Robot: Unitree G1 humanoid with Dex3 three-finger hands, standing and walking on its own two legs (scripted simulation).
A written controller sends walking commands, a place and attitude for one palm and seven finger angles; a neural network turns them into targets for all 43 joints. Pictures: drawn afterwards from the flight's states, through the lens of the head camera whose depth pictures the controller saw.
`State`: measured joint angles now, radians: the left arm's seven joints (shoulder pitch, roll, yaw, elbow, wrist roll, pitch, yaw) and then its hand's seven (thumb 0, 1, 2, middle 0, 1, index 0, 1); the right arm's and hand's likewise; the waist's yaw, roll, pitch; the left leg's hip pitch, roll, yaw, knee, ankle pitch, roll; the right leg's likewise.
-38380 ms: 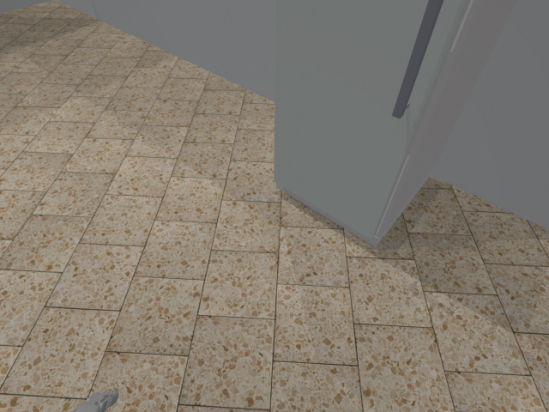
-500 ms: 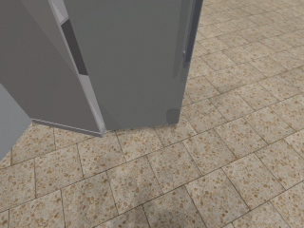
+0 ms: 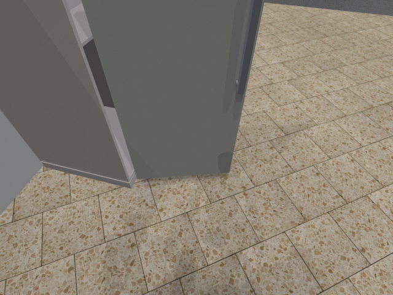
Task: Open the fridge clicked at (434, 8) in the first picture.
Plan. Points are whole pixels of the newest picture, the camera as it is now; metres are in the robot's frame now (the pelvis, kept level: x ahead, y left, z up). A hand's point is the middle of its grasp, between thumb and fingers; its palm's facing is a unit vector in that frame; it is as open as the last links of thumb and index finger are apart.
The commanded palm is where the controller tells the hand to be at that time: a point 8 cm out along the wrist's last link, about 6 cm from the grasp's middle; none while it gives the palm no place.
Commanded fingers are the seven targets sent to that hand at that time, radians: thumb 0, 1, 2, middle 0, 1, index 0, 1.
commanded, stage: let the arm hang, fingers relaxed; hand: right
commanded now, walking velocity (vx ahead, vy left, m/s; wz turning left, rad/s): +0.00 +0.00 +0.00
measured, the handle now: (248, 33) +0.84 -0.11 +0.15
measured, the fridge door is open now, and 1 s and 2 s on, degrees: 70 70 70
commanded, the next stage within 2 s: look to check the result in 0.06 s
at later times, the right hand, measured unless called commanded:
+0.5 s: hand out of the picture +0.02 -0.18 -0.18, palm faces -0.02 +0.98 -0.19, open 7.4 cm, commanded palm none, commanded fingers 0.00 -0.90 -0.90 0.20 0.30 0.20 0.30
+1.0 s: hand out of the picture +0.04 -0.19 -0.18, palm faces -0.03 +0.98 -0.19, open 7.4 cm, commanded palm none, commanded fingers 0.00 -0.90 -0.90 0.20 0.30 0.20 0.30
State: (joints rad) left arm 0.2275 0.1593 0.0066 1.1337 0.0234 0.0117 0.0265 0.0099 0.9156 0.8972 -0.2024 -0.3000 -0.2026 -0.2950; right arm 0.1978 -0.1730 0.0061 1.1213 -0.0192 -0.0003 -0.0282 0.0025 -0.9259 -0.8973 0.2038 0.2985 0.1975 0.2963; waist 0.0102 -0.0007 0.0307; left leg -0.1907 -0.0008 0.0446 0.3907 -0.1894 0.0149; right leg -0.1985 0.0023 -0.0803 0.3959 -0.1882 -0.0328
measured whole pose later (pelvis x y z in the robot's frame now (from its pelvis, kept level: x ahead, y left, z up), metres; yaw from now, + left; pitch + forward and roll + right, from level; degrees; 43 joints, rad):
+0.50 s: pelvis +0.01 -0.01 +0.00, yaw +0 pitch -1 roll +0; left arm 0.23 0.15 0.00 1.16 0.02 0.01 0.03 0.01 0.91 0.90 -0.20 -0.30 -0.20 -0.30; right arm 0.23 -0.17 0.01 1.15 -0.02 0.00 -0.03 0.00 -0.91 -0.90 0.20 0.30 0.20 0.30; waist 0.01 0.00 0.05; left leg -0.17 0.01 0.03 0.37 -0.20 0.00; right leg -0.17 0.01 -0.09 0.38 -0.20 -0.04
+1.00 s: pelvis +0.02 -0.02 +0.00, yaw +1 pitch -1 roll +0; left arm 0.23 0.15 0.00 1.17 0.01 0.00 0.03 0.01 0.91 0.90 -0.20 -0.30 -0.20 -0.29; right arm 0.23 -0.17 0.01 1.14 -0.02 0.00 -0.03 0.00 -0.91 -0.90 0.20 0.30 0.20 0.30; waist 0.01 0.01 0.05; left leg -0.15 0.01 0.02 0.36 -0.21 -0.01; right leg -0.15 0.02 -0.10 0.37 -0.21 -0.05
